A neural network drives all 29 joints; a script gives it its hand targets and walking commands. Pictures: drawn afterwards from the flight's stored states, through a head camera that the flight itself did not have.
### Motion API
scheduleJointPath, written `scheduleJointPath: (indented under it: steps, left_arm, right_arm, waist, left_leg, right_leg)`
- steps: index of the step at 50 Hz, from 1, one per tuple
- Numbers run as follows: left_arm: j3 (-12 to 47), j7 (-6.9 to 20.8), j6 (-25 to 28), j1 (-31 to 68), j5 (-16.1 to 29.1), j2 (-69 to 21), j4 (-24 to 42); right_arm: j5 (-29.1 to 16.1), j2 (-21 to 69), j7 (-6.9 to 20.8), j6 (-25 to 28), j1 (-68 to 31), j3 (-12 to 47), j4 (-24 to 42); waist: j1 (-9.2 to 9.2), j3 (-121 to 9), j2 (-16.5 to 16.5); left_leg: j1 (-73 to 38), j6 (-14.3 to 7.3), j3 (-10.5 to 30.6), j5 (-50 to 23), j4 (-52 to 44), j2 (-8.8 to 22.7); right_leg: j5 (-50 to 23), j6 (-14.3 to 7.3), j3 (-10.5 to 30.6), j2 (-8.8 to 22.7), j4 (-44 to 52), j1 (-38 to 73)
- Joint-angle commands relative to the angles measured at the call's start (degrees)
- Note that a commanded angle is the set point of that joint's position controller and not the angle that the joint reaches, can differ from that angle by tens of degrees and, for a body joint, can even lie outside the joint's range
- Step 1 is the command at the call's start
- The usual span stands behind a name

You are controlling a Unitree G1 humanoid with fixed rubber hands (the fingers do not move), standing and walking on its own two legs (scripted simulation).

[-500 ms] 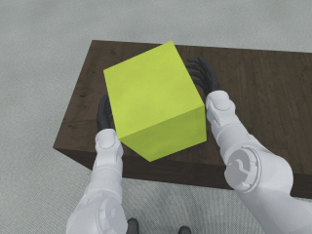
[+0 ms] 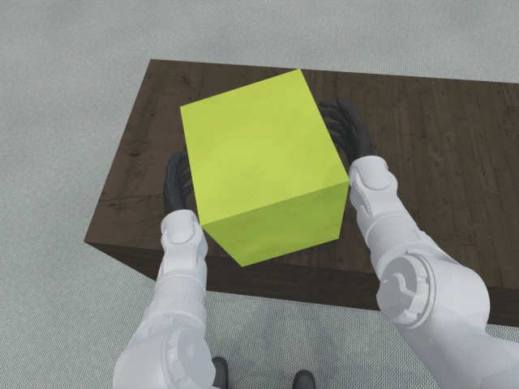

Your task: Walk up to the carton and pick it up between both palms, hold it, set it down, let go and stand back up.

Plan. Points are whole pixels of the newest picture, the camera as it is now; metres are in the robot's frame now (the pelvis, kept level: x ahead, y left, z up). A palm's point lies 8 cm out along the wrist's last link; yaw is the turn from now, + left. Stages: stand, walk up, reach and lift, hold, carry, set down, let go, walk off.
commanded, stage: set down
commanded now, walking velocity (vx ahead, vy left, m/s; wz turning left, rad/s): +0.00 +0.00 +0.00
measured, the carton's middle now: (267, 179) +0.46 +0.07 -0.06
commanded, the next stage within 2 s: none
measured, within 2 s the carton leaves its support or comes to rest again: rests again in 0.70 s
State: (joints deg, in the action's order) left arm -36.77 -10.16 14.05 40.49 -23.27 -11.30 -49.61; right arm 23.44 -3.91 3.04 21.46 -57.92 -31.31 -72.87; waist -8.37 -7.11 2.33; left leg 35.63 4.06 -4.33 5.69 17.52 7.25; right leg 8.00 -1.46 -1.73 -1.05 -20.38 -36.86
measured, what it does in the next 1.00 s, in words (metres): stands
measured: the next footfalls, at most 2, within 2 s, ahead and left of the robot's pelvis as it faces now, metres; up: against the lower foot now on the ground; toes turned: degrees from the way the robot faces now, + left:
none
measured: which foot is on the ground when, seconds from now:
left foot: down 0.00-1.00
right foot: down 0.00-1.00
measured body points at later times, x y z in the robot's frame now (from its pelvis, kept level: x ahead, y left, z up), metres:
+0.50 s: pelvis -0.01 +0.01 -0.01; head +0.15 +0.01 +0.42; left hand +0.40 +0.20 -0.02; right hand +0.50 -0.09 +0.00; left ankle -0.01 +0.18 -0.74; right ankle -0.01 -0.10 -0.74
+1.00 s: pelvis -0.02 +0.01 -0.02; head +0.14 -0.01 +0.40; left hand +0.40 +0.21 -0.02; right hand +0.51 -0.09 +0.00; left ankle -0.01 +0.18 -0.74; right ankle -0.01 -0.10 -0.74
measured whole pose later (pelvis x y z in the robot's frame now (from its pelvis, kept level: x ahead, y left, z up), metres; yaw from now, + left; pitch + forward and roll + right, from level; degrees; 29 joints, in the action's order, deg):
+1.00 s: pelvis -0.02 +0.01 -0.02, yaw -1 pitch +32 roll -1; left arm -18.9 -12.7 15.6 48.7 -4.7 -4.0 -62.6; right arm -4.1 -17.6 2.4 19.2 -64.4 -2.9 -83.7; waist -13.7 -14.3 -0.1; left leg 51.7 4.2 -3.6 8.9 28.7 8.1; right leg 8.9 -1.1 -1.8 -1.4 -27.5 -51.1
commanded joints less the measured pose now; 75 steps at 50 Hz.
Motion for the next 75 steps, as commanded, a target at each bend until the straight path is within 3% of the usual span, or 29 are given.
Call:
scheduleJointPath:
  steps: [1,7,8,11,12,18,24,27,28,29,30,31,34,36,40,41,43,46,47,52,56,58,59,60,65,66,67,70,75]
  left_arm:
    - [11.1,3.1,2.3,26.1,-1.7,-11.8,3.7]
    - [10.9,2.9,2.5,23.1,-1.8,-11.0,2.2]
    - [10.1,3.0,2.7,24.2,-1.4,-10.5,2.7]
    - [9.5,3.0,3.3,23.7,-1.6,-11.2,0.4]
    - [7.7,3.3,3.1,23.9,-2.3,-12.6,0.1]
    - [9.2,1.0,3.1,23.7,0.4,-4.7,1.2]
    - [8.6,0.5,3.9,24.0,2.2,-1.4,-1.8]
    - [10.1,-0.9,3.9,23.9,5.6,0.4,-1.3]
    - [11.3,-1.8,3.4,23.7,7.8,7.4,-2.4]
    - [10.7,-1.3,3.9,25.5,7.2,-3.4,-2.5]
    - [12.9,-1.2,3.5,22.2,8.6,3.6,-2.8]
    - [12.1,-1.3,4.3,24.8,9.4,0.9,-3.6]
    - [12.4,-2.2,4.2,22.6,10.8,8.5,-2.7]
    - [14.7,-2.7,3.8,25.1,12.8,8.7,-2.6]
    - [16.1,-3.0,3.9,25.3,13.6,5.0,-0.1]
    - [16.9,-3.1,3.6,24.5,15.0,11.6,0.9]
    - [16.8,-2.4,3.0,21.7,15.7,10.1,-8.5]
    - [16.8,-2.8,3.1,23.7,16.6,14.1,-4.6]
    - [19.3,-2.7,2.9,26.8,18.9,12.9,-6.3]
    - [20.0,-2.1,3.8,25.0,22.1,12.3,-11.2]
    - [23.0,-2.6,1.7,31.7,25.3,18.5,-0.8]
    - [25.0,-2.0,1.0,27.7,27.4,15.2,-12.7]
    - [23.8,-1.4,1.7,28.7,26.8,18.3,-6.8]
    - [25.6,-1.4,1.4,30.7,27.5,17.2,-12.3]
    - [27.8,-1.7,0.3,32.6,31.3,19.3,-9.7]
    - [27.5,-2.1,-1.0,34.5,31.1,20.5,0.5]
    - [30.5,-1.7,-2.7,32.7,32.8,17.8,-5.4]
    - [29.1,-2.4,-4.1,34.1,31.4,19.6,-5.9]
    - [30.1,-2.3,-5.2,35.3,32.5,20.4,-2.0]
  right_arm:
    - [3.4,17.4,4.5,-1.8,-18.5,7.2,-3.4]
    - [2.9,14.1,4.2,-1.1,-18.0,6.9,-3.5]
    - [-0.1,15.6,4.6,-1.0,-19.2,9.8,-2.3]
    - [1.3,14.5,4.5,-0.9,-21.0,8.5,-3.7]
    - [1.6,16.3,4.6,-1.2,-20.7,10.1,-2.8]
    - [-2.3,6.3,3.5,-0.9,-21.4,9.8,-2.4]
    - [-5.3,5.0,3.0,-1.1,-22.7,13.2,-1.2]
    - [-12.0,1.2,2.1,-1.7,-26.6,17.5,0.2]
    - [-12.8,-8.6,1.6,-1.7,-24.7,17.3,0.0]
    - [-14.0,5.7,1.6,-2.2,-28.2,21.7,-1.7]
    - [-13.0,-5.0,1.0,-1.7,-22.6,18.1,-2.5]
    - [-15.6,-1.4,1.1,-1.2,-28.0,21.0,-0.6]
    - [-18.5,-10.2,0.5,-1.2,-26.3,22.4,-1.8]
    - [-19.8,-13.0,0.1,-1.2,-29.6,22.0,-1.7]
    - [-21.6,-9.5,-0.1,-0.8,-29.7,23.4,-1.4]
    - [-21.8,-19.3,-0.6,0.0,-28.7,22.2,-0.8]
    - [-24.4,-16.8,-0.7,-0.7,-29.7,25.7,-3.4]
    - [-26.9,-20.9,-1.1,-0.3,-32.2,27.4,-1.0]
    - [-28.5,-20.6,-0.9,-0.6,-32.9,27.9,-3.9]
    - [-31.4,-17.7,0.4,-1.4,-32.9,33.3,-5.5]
    - [-35.8,-25.9,1.5,-3.6,-36.0,33.8,-2.8]
    - [-37.9,-20.3,2.8,-5.4,-34.0,38.4,-9.1]
    - [-37.0,-23.2,3.2,-5.0,-33.8,37.2,-5.0]
    - [-35.7,-24.8,2.9,-5.2,-34.9,35.6,-9.7]
    - [-40.2,-24.8,4.1,-6.4,-36.6,39.1,-7.5]
    - [-40.6,-28.5,4.4,-6.3,-38.7,37.5,0.0]
    - [-42.5,-28.9,4.9,-7.2,-37.4,39.1,-4.4]
    - [-42.5,-27.1,5.6,-8.6,-37.9,40.2,-5.9]
    - [-40.4,-31.9,5.7,-8.3,-40.1,36.0,-1.4]
  waist:
    - [-2.24,-35.0,4.1]
    - [-2.55,-37.2,2.6]
    - [-4.43,-37.2,3.8]
    - [-2.73,-34.8,6.2]
    - [-5.19,-34.5,5.3]
    - [-4.09,-39.5,4.7]
    - [-5.39,-42.3,5.9]
    - [-7.09,-42.5,4.9]
    - [-4.28,-46.2,7.0]
    - [-7.11,-40.8,7.4]
    - [-3.13,-45.4,7.4]
    - [-6.1,-45.5,6.2]
    - [-7.35,-49.7,6.4]
    - [-4.92,-51.8,5.4]
    - [-5.65,-51.6,4.6]
    - [-4.15,-57.6,3.8]
    - [-4.53,-50.3,8.0]
    - [-5.71,-54.0,7.7]
    - [-3.93,-52.5,7.0]
    - [-6.53,-50.3,11.1]
    - [-5.64,-57.8,5.8]
    - [-6.92,-48.6,9.8]
    - [-8.33,-52.7,9.2]
    - [-4.65,-48.5,10.3]
    - [-6.47,-48.1,8.6]
    - [-7.48,-57.7,5.1]
    - [-5.4,-53.2,6.3]
    - [-7.19,-49.9,6.2]
    - [-4.75,-55.7,7.4]
  left_leg:
    - [-9.2,-4.6,-6.9,-20.1,3.1,-6.9]
    - [-6.8,-4.0,-7.0,-20.6,3.4,-6.6]
    - [-5.5,-4.4,-6.9,-23.0,4.0,-7.0]
    - [-0.8,-4.7,-6.6,-17.4,2.3,-6.6]
    - [-2.3,-4.5,-7.3,-17.3,2.6,-7.1]
    - [-9.1,-3.5,-6.8,-25.3,6.0,-6.8]
    - [-1.1,-4.2,-7.1,-19.4,5.1,-7.2]
    - [-1.6,-3.3,-6.9,-22.8,8.0,-7.2]
    - [-3.9,-2.5,-6.6,-23.2,7.9,-7.1]
    - [-1.4,-3.6,-5.9,-22.0,9.2,-6.9]
    - [-3.1,-2.6,-6.2,-24.3,8.1,-6.5]
    - [-2.0,-3.0,-6.1,-24.4,9.8,-6.9]
    - [-1.3,-2.0,-6.3,-26.4,10.6,-6.9]
    - [-1.4,-1.3,-5.5,-23.1,11.7,-7.4]
    - [-5.9,-1.0,-4.5,-29.2,13.7,-7.0]
    - [-6.9,0.0,-4.7,-32.0,14.8,-7.0]
    - [1.5,-0.5,-5.0,-25.7,14.5,-7.2]
    - [2.1,-0.7,-5.3,-24.0,13.8,-7.6]
    - [1.6,-0.5,-4.8,-24.0,14.9,-8.0]
    - [7.4,-2.2,-4.9,-18.0,15.5,-7.5]
    - [2.2,-0.5,-4.7,-22.4,16.0,-7.2]
    - [4.9,-2.5,-4.2,-17.8,16.6,-6.7]
    - [6.3,-2.5,-5.3,-17.6,16.6,-7.1]
    - [7.1,-2.2,-4.2,-13.3,16.2,-7.2]
    - [6.8,-2.3,-4.8,-13.1,15.6,-7.1]
    - [1.3,-1.0,-5.1,-18.0,15.9,-7.2]
    - [1.6,-0.9,-4.0,-18.5,16.5,-6.4]
    - [0.6,-1.5,-3.0,-16.4,16.1,-6.9]
    - [-2.5,-1.2,-2.9,-19.3,15.2,-7.2]
  right_leg:
    - [-20.5,2.4,-2.3,-1.1,-2.4,26.9]
    - [-24.7,1.6,-1.4,-0.7,-3.2,29.2]
    - [-28.1,2.0,-1.3,-0.9,-3.9,30.5]
    - [-24.4,1.7,-0.9,-1.2,-4.1,29.3]
    - [-21.0,2.1,-1.1,-1.4,-3.3,29.7]
    - [-22.0,1.5,-2.3,-2.3,-3.0,23.1]
    - [-25.2,1.6,-0.1,-1.7,-5.0,30.1]
    - [-23.3,1.8,0.5,-2.3,-5.4,26.4]
    - [-25.9,1.9,-0.8,-3.2,-6.3,25.4]
    - [-21.1,1.8,0.2,-2.9,-6.2,22.2]
    - [-25.7,1.2,-1.3,-3.2,-5.7,25.3]
    - [-26.0,1.4,-0.2,-2.8,-7.2,24.0]
    - [-29.9,1.6,-0.2,-3.9,-7.9,26.8]
    - [-28.3,1.4,-0.5,-3.7,-8.7,24.9]
    - [-24.9,0.8,-1.0,-4.6,-8.3,18.1]
    - [-32.5,0.6,-1.2,-4.6,-9.8,20.1]
    - [-33.1,0.4,0.3,-4.4,-10.4,22.7]
    - [-32.6,1.6,0.6,-4.4,-11.3,25.6]
    - [-30.5,1.6,0.7,-4.1,-12.0,22.2]
    - [-24.6,1.2,1.1,-3.9,-12.9,22.1]
    - [-26.5,1.4,0.1,-4.7,-13.5,20.1]
    - [-18.2,1.1,0.6,-4.4,-13.2,14.7]
    - [-18.7,1.3,0.9,-4.0,-13.5,17.8]
    - [-15.9,1.5,0.2,-3.9,-13.2,14.8]
    - [-12.6,1.1,0.4,-3.9,-12.8,17.0]
    - [-17.6,1.0,-0.2,-4.1,-13.3,17.8]
    - [-16.5,0.5,-0.2,-4.6,-12.9,14.8]
    - [-11.1,0.8,-0.5,-4.3,-11.8,12.2]
    - [-17.4,1.3,-1.4,-5.1,-10.8,12.1]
